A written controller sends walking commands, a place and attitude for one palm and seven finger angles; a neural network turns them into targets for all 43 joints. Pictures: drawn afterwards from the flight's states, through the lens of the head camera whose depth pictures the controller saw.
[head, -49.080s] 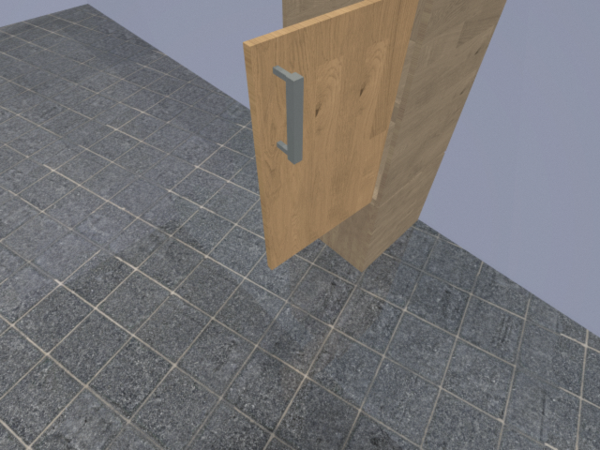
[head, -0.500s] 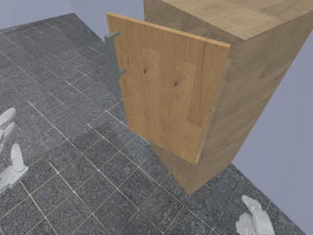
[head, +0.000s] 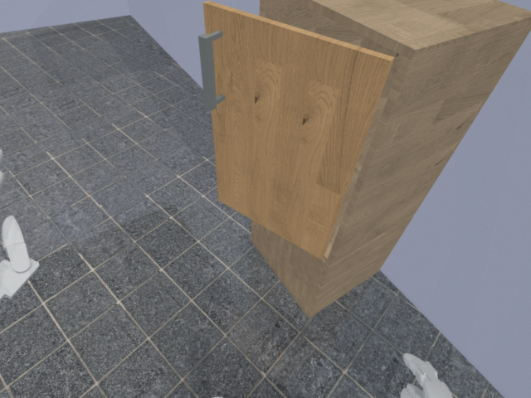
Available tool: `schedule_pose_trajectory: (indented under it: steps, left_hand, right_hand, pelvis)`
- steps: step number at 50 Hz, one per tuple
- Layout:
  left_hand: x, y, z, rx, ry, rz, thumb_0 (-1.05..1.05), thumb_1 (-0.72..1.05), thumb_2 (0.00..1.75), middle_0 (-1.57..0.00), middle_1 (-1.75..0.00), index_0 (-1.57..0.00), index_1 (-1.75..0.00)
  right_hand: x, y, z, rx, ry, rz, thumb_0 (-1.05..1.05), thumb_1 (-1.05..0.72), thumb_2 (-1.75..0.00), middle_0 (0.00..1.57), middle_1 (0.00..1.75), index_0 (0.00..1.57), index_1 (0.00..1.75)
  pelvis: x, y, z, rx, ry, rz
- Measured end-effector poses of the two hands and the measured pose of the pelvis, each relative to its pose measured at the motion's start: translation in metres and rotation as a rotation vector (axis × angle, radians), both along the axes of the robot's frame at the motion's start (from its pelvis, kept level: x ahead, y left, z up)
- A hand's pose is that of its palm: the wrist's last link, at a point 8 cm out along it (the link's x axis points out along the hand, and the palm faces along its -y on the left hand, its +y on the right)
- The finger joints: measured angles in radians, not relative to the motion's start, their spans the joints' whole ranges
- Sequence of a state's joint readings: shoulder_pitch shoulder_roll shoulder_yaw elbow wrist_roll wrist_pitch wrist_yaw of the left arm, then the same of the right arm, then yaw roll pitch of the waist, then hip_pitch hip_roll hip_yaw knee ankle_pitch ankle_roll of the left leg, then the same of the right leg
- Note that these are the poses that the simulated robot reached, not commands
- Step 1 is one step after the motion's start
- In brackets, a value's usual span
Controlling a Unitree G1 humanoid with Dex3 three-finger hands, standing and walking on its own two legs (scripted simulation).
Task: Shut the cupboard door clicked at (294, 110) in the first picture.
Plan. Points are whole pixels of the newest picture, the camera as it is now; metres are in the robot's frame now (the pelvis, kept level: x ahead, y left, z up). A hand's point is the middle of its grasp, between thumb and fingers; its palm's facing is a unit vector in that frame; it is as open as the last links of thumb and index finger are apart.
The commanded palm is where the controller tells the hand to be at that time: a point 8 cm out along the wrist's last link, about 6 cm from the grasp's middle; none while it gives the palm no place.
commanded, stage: step back with the hand held close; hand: left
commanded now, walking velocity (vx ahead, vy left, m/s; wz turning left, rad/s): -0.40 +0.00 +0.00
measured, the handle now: (214, 71) +0.72 +0.16 +0.14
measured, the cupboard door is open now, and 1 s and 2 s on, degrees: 23 23 23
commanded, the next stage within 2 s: stop stepping back and stand still in 0.46 s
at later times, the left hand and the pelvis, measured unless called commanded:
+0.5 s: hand out of the picture +0.11 +0.29 +0.19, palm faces +0.53 -0.74 -0.41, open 7.4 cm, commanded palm +0.03 +0.32 +0.19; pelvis -0.08 +0.01 +0.00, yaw +5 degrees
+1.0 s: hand out of the picture +0.07 +0.28 +0.18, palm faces +0.40 -0.82 -0.41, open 7.4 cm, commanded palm +0.01 +0.31 +0.19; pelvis -0.14 +0.02 +0.01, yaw -3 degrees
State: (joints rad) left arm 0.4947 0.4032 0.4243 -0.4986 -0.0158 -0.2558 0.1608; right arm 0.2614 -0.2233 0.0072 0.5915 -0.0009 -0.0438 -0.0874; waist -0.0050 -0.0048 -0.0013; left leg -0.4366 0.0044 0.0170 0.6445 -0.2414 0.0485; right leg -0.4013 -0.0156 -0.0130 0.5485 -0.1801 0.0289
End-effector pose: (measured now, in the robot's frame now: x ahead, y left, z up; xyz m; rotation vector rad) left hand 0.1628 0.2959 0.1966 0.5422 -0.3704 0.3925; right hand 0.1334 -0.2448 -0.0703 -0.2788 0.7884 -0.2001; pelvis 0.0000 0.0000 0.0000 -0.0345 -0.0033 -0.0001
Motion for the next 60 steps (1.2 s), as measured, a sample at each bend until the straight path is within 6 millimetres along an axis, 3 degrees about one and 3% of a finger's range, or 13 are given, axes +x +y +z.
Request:
schedule_pose_trajectory:
  steps: [7, 15, 19, 25, 29, 33, 39, 44, 48, 53, 60]
  left_hand:
    - [-0.019, 0.009, 0.001, 0.088, -0.008, 0.016, 0.01, 0.89, 0.90, -0.22, -0.30, -0.21, -0.30]
    - [-0.068, 0.005, -0.009, 0.039, 0.019, 0.090, 0.01, 0.89, 0.90, -0.21, -0.30, -0.21, -0.30]
    - [-0.086, 0.007, -0.007, -0.010, 0.012, 0.081, 0.01, 0.88, 0.90, -0.22, -0.30, -0.21, -0.30]
    - [-0.102, 0.031, 0.001, 0.021, -0.046, 0.081, 0.01, 0.88, 0.90, -0.22, -0.30, -0.21, -0.30]
    - [-0.112, 0.037, 0.008, -0.023, -0.026, 0.094, 0.01, 0.89, 0.90, -0.21, -0.30, -0.21, -0.30]
    - [-0.118, 0.018, 0.008, -0.056, -0.003, 0.027, 0.01, 0.89, 0.90, -0.21, -0.30, -0.20, -0.30]
    - [-0.118, -0.006, -0.006, -0.068, 0.070, -0.070, 0.01, 0.89, 0.90, -0.21, -0.30, -0.21, -0.30]
    - [-0.124, 0.005, -0.006, -0.054, 0.066, -0.079, 0.01, 0.88, 0.90, -0.22, -0.30, -0.21, -0.30]
    - [-0.131, 0.019, -0.006, -0.052, 0.060, -0.047, 0.01, 0.88, 0.90, -0.22, -0.30, -0.21, -0.30]
    - [-0.136, 0.020, -0.004, -0.046, 0.056, -0.020, 0.01, 0.89, 0.90, -0.21, -0.30, -0.21, -0.30]
    - [-0.149, 0.001, -0.005, -0.041, 0.102, -0.050, 0.01, 0.89, 0.90, -0.21, -0.30, -0.21, -0.30]
  right_hand:
    - [-0.015, -0.003, -0.005, 0.003, -0.025, -0.004, 0.01, -0.90, -0.90, 0.20, 0.30, 0.20, 0.30]
    - [-0.009, 0.000, -0.013, 0.019, 0.000, 0.083, 0.01, -0.90, -0.90, 0.20, 0.30, 0.20, 0.30]
    - [-0.009, 0.013, 0.000, 0.000, 0.015, 0.121, 0.01, -0.90, -0.90, 0.20, 0.30, 0.20, 0.30]
    - [-0.015, 0.039, 0.012, -0.009, -0.070, 0.135, 0.01, -0.90, -0.90, 0.20, 0.30, 0.20, 0.30]
    - [-0.035, 0.052, 0.021, 0.057, -0.105, 0.125, 0.01, -0.90, -0.90, 0.20, 0.30, 0.20, 0.30]
    - [-0.063, 0.053, 0.022, 0.101, -0.127, 0.110, 0.01, -0.90, -0.89, 0.20, 0.30, 0.20, 0.30]
    - [-0.118, 0.025, 0.012, 0.073, -0.067, 0.035, 0.01, -0.90, -0.89, 0.21, 0.30, 0.21, 0.30]
    - [-0.170, -0.001, 0.011, -0.006, 0.002, -0.093, 0.01, -0.90, -0.89, 0.20, 0.30, 0.20, 0.30]
    - [-0.198, -0.009, 0.016, -0.049, 0.022, -0.147, 0.01, -0.90, -0.90, 0.20, 0.30, 0.20, 0.30]
    - [-0.208, -0.004, 0.014, -0.035, 0.013, -0.135, 0.01, -0.90, -0.90, 0.20, 0.30, 0.20, 0.30]
    - [-0.190, 0.012, 0.005, 0.046, -0.011, -0.066, 0.01, -0.90, -0.90, 0.20, 0.30, 0.20, 0.30]
  pelvis:
    - [-0.014, -0.002, -0.008, -0.005, -0.017, 0.046]
    - [-0.037, -0.011, -0.010, 0.009, -0.006, 0.091]
    - [-0.049, -0.003, -0.002, 0.035, 0.015, 0.090]
    - [-0.078, 0.008, -0.003, 0.016, 0.021, 0.094]
    - [-0.091, 0.010, 0.008, -0.020, 0.027, 0.044]
    - [-0.108, 0.007, 0.010, -0.023, 0.031, -0.010]
    - [-0.134, 0.002, 0.008, -0.003, 0.026, -0.046]
    - [-0.137, 0.009, 0.008, 0.000, 0.014, -0.046]
    - [-0.140, 0.014, 0.012, 0.012, -0.002, -0.054]
    - [-0.148, 0.014, 0.013, 0.023, -0.002, -0.049]
    - [-0.157, 0.008, 0.015, 0.010, -0.001, -0.041]
